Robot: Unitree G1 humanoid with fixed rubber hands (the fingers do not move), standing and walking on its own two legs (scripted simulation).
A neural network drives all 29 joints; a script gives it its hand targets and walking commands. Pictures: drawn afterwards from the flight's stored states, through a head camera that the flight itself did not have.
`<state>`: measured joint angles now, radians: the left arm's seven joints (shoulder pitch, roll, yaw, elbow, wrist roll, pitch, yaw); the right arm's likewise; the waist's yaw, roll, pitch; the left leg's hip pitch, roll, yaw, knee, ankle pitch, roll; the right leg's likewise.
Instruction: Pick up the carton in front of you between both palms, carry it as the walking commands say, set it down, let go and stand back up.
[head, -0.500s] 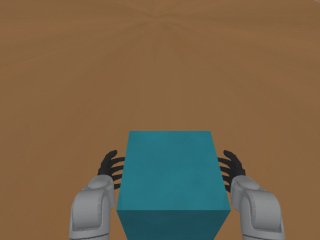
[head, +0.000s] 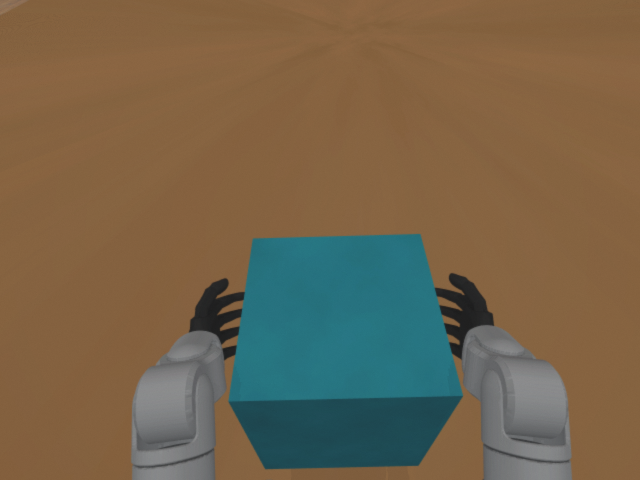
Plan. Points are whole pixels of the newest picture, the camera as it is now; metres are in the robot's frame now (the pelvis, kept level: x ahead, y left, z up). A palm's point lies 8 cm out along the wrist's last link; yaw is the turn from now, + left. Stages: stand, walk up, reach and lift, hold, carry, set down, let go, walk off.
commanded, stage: carry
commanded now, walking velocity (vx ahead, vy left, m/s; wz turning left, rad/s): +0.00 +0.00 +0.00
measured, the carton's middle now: (339, 357) +0.29 +0.01 +0.00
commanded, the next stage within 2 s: hold in 1.96 s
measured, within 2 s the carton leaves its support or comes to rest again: neither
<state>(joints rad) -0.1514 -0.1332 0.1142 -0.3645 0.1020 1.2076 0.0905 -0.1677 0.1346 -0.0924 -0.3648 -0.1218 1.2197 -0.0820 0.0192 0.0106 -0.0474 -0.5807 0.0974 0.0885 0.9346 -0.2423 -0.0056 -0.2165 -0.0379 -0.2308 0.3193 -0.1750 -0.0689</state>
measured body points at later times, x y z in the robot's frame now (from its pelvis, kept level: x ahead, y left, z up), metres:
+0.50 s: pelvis +0.22 +0.03 -0.01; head +0.22 +0.03 +0.44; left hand +0.50 +0.17 +0.06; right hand +0.49 -0.13 +0.06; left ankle +0.25 +0.11 -0.75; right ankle +0.14 -0.09 -0.75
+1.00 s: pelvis +0.23 +0.01 -0.02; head +0.21 +0.01 +0.43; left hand +0.51 +0.15 +0.03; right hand +0.50 -0.15 +0.03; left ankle +0.25 +0.11 -0.75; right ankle +0.14 -0.09 -0.75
